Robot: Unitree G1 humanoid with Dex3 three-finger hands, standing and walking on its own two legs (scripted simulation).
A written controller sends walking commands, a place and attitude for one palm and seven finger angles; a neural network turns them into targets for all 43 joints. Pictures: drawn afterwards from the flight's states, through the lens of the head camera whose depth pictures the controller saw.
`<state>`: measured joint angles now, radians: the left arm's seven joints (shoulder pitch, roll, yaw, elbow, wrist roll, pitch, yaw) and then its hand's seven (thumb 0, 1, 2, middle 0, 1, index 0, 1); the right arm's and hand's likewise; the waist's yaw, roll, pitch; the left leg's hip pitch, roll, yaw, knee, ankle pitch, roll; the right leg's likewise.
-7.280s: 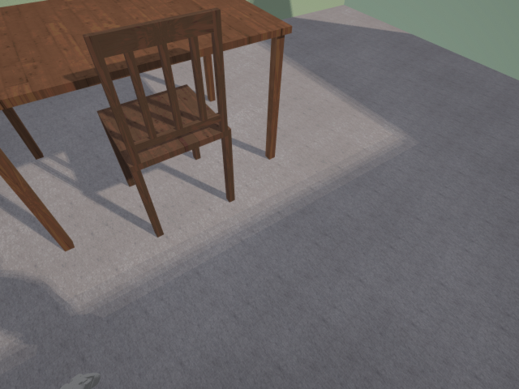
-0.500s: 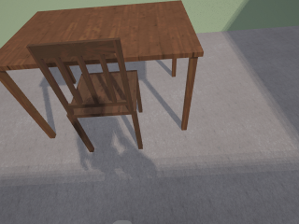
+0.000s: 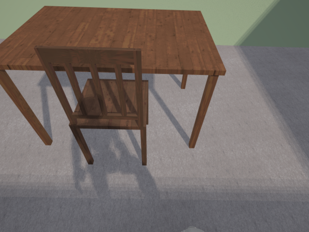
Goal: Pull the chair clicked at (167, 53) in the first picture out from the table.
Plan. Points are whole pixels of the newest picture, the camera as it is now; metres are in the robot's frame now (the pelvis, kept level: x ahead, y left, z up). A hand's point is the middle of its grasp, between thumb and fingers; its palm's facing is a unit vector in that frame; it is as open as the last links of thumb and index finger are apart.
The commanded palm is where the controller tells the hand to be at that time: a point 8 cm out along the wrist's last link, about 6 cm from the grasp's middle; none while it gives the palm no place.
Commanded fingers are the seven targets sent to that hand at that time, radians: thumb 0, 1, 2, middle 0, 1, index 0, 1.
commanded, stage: take the last steps up to it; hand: left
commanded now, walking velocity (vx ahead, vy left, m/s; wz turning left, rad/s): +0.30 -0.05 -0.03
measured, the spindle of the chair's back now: (99, 91) +0.68 +0.30 -0.09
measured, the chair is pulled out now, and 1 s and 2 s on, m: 0.00 0.00 0.00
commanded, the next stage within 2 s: come to a stop and stand still in 0.48 s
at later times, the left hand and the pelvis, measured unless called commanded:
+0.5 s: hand (120, 226) +0.17 +0.11 -0.17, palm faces +0.06 -0.98 -0.18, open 7.3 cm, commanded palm none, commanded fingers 0.00 0.90 0.90 -0.20 -0.30 -0.20 -0.30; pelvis +0.17 -0.06 +0.00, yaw +1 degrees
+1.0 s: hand (117, 199) +0.25 +0.14 -0.18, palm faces +0.05 -0.96 -0.26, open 7.4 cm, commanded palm none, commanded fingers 0.00 0.90 0.90 -0.20 -0.30 -0.20 -0.30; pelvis +0.22 -0.06 -0.01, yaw -1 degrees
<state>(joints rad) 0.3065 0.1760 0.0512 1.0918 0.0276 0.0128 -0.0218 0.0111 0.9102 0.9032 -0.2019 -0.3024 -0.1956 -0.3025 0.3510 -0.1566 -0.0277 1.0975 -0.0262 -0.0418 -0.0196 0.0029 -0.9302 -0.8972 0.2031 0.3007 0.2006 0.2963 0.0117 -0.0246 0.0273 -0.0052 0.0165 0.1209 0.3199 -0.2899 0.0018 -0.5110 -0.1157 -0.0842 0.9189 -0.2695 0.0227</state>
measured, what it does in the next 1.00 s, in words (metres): walks ahead: right foot, then left foot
